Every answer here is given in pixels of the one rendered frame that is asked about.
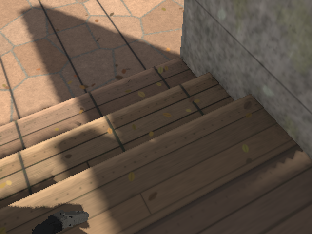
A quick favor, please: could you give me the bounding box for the left robot hand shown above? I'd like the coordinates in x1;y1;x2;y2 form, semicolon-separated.
31;210;89;234

